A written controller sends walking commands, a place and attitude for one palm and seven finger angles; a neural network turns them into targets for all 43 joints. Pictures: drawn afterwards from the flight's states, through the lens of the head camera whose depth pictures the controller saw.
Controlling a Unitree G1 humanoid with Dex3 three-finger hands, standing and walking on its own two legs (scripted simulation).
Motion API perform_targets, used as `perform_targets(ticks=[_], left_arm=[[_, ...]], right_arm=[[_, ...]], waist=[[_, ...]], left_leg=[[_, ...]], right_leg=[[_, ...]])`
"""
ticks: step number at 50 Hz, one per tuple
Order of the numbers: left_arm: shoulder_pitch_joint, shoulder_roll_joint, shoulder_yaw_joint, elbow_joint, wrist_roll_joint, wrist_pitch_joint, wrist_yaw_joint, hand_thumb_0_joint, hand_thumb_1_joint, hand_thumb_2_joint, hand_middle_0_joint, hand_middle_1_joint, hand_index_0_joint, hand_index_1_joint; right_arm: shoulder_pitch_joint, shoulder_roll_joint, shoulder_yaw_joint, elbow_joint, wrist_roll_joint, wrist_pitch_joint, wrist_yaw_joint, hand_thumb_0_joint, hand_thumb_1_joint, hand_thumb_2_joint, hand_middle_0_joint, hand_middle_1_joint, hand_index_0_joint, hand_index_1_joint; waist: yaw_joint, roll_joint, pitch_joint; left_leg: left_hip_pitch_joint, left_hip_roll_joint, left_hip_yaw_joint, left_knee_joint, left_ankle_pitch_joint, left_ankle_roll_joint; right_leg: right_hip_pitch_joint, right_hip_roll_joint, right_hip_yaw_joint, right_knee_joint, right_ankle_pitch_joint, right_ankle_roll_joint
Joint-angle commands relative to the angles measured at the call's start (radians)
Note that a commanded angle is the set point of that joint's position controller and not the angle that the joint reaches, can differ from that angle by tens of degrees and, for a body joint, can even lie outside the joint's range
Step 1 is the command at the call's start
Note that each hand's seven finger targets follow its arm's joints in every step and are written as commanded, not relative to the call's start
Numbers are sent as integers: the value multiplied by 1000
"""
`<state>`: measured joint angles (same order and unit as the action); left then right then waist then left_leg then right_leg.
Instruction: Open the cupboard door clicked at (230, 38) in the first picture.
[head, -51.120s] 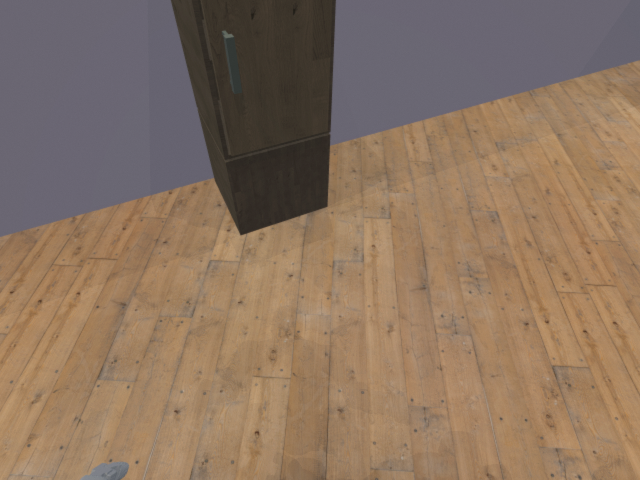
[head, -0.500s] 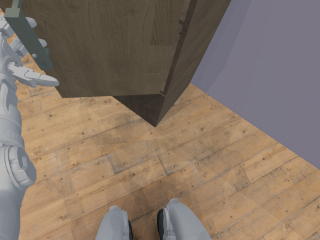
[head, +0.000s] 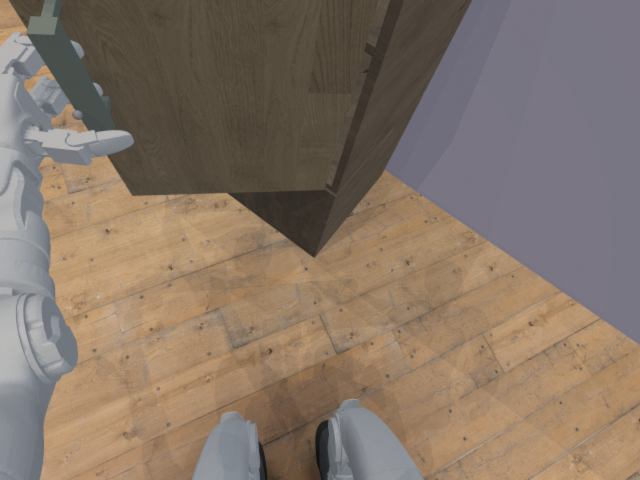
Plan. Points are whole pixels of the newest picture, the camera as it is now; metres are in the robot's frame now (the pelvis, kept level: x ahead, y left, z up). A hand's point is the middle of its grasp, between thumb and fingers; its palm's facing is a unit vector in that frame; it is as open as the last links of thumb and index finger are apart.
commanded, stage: close the thumb around the handle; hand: left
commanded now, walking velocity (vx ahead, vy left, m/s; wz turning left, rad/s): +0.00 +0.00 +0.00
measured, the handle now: (80, 74) +0.58 +0.24 +0.06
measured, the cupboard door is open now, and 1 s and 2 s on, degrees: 43 57 91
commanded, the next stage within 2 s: pull the door open along its arc in 0.42 s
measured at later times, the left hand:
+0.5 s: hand (83, 115) +0.52 +0.23 +0.06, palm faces +0.02 -1.00 -0.01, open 6.9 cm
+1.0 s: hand (97, 177) +0.44 +0.20 +0.06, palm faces +0.02 -1.00 +0.01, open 7.0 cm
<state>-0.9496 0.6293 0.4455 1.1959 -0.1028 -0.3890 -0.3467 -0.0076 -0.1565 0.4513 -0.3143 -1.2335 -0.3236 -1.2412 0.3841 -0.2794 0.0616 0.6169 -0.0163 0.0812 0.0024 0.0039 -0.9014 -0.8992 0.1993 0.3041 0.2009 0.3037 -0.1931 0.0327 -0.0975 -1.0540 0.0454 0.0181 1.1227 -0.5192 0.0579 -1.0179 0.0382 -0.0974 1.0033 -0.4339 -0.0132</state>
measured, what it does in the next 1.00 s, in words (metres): stands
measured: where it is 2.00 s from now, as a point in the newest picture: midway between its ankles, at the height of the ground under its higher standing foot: outside the picture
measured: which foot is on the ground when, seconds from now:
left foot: down 0.00-1.00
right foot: down 0.00-1.00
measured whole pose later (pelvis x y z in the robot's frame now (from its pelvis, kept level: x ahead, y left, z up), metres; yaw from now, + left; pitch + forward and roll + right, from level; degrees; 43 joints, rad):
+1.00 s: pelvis +0.02 +0.00 +0.02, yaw -1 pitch +22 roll -3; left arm -0.46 0.38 0.37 0.73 -0.23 -0.37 -0.29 0.00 0.59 0.71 -0.26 -1.31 -0.28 -1.31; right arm 0.37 -0.27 0.02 0.54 0.02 0.09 0.03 0.01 -0.90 -0.90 0.20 0.30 0.20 0.30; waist -0.11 0.03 -0.14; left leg -0.87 0.04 0.07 1.00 -0.51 0.05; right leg -0.87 0.04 -0.04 0.92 -0.43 -0.01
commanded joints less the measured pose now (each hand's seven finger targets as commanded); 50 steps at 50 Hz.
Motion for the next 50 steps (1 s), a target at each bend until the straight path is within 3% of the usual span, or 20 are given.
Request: perform_targets(ticks=[1, 3, 5, 7, 11, 19, 21, 23, 26, 27, 29, 32, 35, 39, 41, 43, 45, 47, 48, 50], left_arm=[[-422, 257, 31, -217, -17, -62, 2, 0, 340, 660, -360, -1290, -360, -1290], [-388, 263, 33, -202, -14, -61, 2, 0, 452, 708, -368, -1302, -368, -1302], [-417, 238, 12, -232, -16, -75, -1, 0, 564, 756, -376, -1314, -376, -1314], [-394, 266, 35, -187, -13, -69, 5, 0, 676, 804, -384, -1326, -384, -1326], [-429, 237, 12, -230, -13, -80, 6, 0, 900, 900, -400, -1350, -400, -1350], [-405, 216, 14, -239, -16, -82, 17, 0, 900, 900, -400, -1350, -400, -1350], [-407, 241, 26, -215, -10, -80, 22, 0, 900, 900, -400, -1350, -400, -1350], [-429, 200, -13, -205, -5, -76, 24, 0, 900, 900, -400, -1350, -400, -1350], [-456, 205, -13, -185, 2, -79, 29, 0, 900, 900, -400, -1350, -400, -1350], [-413, 273, 43, -194, 5, -81, 30, 0, 900, 900, -400, -1350, -400, -1350], [-363, 263, 38, -223, 0, -86, 20, 0, 900, 900, -400, -1350, -400, -1350], [-256, 226, 26, -225, -19, -73, 5, 0, 900, 900, -400, -1350, -400, -1350], [-154, 217, 36, -287, -37, -67, -5, 0, 900, 900, -400, -1350, -400, -1350], [19, 185, 44, -381, -73, -52, -9, 0, 900, 900, -400, -1350, -400, -1350], [118, 137, 30, -403, -96, -40, -11, 0, 900, 900, -400, -1350, -400, -1350], [179, 110, 27, -469, -115, -37, -8, 0, 900, 900, -400, -1350, -400, -1350], [282, 84, 29, -561, -131, -45, 0, 0, 900, 900, -400, -1350, -400, -1350], [375, 18, -6, -608, -149, -42, 8, 0, 900, 900, -400, -1350, -400, -1350], [377, -7, 112, -697, -207, -47, 140, 0, 900, 900, -400, -1350, -400, -1350], [490, -130, 38, -736, -174, -45, 281, 0, 900, 900, -400, -1350, -400, -1350]], right_arm=[[219, -198, -77, -17, -4, -1, -14, 0, -900, -900, 200, 300, 200, 300], [215, -198, -74, -26, -2, -1, -13, 0, -900, -900, 200, 300, 200, 300], [212, -193, -76, -22, -3, -2, -13, 0, -900, -900, 200, 300, 200, 300], [215, -199, -73, -22, -3, -2, -15, 0, -900, -900, 200, 300, 200, 300], [220, -193, -76, -16, -6, -2, -12, 0, -900, -900, 200, 300, 200, 300], [224, -193, -82, -21, -7, 1, -9, 0, -900, -900, 200, 300, 200, 300], [222, -194, -80, -14, -6, 3, -11, 0, -900, -900, 200, 300, 200, 300], [214, -191, -78, -13, -5, 2, -11, 0, -900, -900, 200, 300, 200, 300], [222, -193, -78, -5, -7, -2, -14, 0, -900, -900, 200, 300, 200, 300], [223, -200, -80, -12, -9, -2, -15, 0, -900, -900, 200, 300, 200, 300], [218, -195, -78, -27, -7, -1, -13, 0, -900, -900, 200, 300, 200, 300], [201, -190, -79, -48, 2, 6, -8, 0, -900, -900, 200, 300, 200, 300], [184, -187, -85, -74, 10, 10, -6, 0, -900, -900, 200, 300, 200, 300], [157, -181, -92, -111, 23, 13, -2, 0, -900, -900, 200, 300, 200, 300], [135, -173, -95, -127, 31, 11, 2, 0, -900, -900, 200, 300, 200, 300], [113, -167, -100, -143, 36, 6, 4, 0, -900, -900, 200, 300, 200, 300], [99, -158, -106, -159, 38, -4, 8, 0, -900, -900, 200, 300, 200, 300], [72, -150, -107, -171, 43, -13, 15, 0, -900, -900, 200, 300, 200, 300], [44, -121, -113, -179, 37, -28, 17, 0, -900, -900, 200, 300, 200, 300], [29, -110, -115, -167, 29, -51, 33, 0, -900, -900, 200, 300, 200, 300]], waist=[[-13, 184, -543], [-4, 167, -527], [-9, 204, -543], [-10, 153, -500], [-12, 204, -542], [-9, 183, -549], [-7, 185, -522], [-24, 176, -491], [-29, 179, -502], [-1, 179, -528], [16, 212, -566], [30, 143, -529], [59, 159, -563], [91, 99, -547], [100, 51, -495], [113, 45, -482], [141, 82, -521], [143, 40, -464], [213, 38, -470], [198, 40, -435]], left_leg=[[511, 6, -124, -107, 596, -48], [480, 1, -116, -114, 568, -44], [511, 4, -119, -111, 584, -48], [468, 3, -118, -117, 549, -44], [531, 8, -129, -112, 611, -54], [532, 5, -127, -112, 625, -51], [513, 5, -125, -114, 612, -54], [500, 5, -124, -118, 564, -50], [511, 6, -134, -112, 561, -52], [501, 3, -129, -114, 564, -51], [528, 1, -124, -115, 625, -56], [491, -1, -108, -127, 604, -47], [500, -5, -94, -140, 619, -45], [459, -14, -71, -167, 614, -34], [418, -19, -54, -184, 580, -28], [394, -26, -39, -197, 557, -25], [444, -24, -38, -202, 644, -31], [434, -22, -31, -214, 637, -32], [408, -27, -26, -221, 628, -44], [403, -23, -28, -224, 630, -60]], right_leg=[[157, 30, 42, -78, 337, -10], [184, 30, 48, -82, 338, -11], [158, 30, 46, -79, 332, -12], [170, 31, 45, -82, 320, -11], [143, 30, 41, -75, 329, -12], [152, 31, 40, -76, 337, -13], [155, 29, 42, -79, 338, -11], [134, 29, 42, -85, 311, -9], [110, 28, 39, -78, 293, -11], [149, 27, 43, -75, 304, -13], [170, 27, 44, -68, 336, -17], [220, 30, 45, -81, 360, -10], [266, 28, 48, -85, 387, -10], [363, 27, 54, -99, 441, -11], [397, 23, 56, -112, 457, -6], [442, 20, 63, -117, 480, -6], [460, 15, 65, -110, 521, -9], [461, 13, 59, -118, 522, -7], [473, 13, 50, -122, 511, -5], [448, 10, 41, -100, 497, -5]])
